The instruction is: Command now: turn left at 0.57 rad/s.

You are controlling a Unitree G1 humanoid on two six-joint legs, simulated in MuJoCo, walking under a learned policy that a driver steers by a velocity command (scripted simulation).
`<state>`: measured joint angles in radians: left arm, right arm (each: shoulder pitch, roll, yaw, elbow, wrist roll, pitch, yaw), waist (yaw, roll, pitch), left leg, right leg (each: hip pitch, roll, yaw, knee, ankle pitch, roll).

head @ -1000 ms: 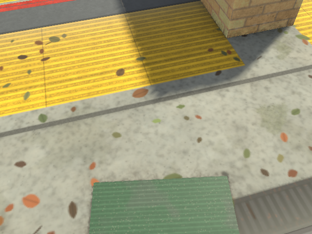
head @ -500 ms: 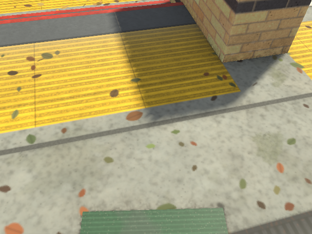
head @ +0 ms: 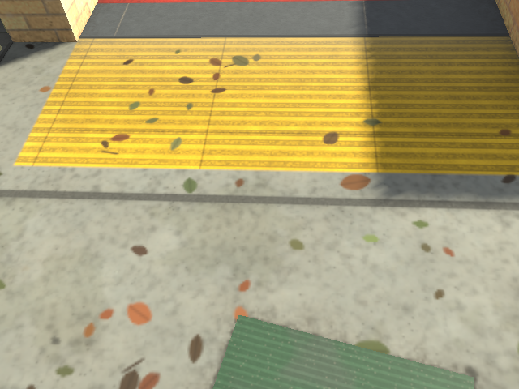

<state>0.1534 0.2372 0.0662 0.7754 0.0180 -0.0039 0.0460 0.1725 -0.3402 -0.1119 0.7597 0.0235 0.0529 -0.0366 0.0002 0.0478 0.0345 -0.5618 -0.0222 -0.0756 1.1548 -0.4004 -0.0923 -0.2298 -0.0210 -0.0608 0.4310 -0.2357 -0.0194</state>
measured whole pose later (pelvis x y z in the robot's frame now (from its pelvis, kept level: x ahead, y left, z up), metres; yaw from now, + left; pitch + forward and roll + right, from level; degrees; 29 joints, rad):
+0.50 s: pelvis +0.07 +0.06 +0.01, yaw +7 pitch +2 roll -1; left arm 0.17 0.31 0.08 0.81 -0.01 -0.05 -0.02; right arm 0.39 -0.24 -0.05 0.77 0.00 -0.05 0.00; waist -0.04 -0.04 -0.01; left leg -0.03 -0.03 0.00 0.24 -0.24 0.05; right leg -0.68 -0.10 0.00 0.92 -0.10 0.01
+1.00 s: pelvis +0.34 +0.04 +0.02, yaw +7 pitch +1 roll -2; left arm 0.31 0.26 0.05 0.86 0.00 -0.10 -0.02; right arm 0.19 -0.30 -0.05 0.72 0.01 -0.06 -0.01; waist 0.04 0.05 0.01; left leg -0.65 0.13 -0.04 0.98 -0.17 0.00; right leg -0.17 0.06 -0.07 0.29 -0.15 -0.07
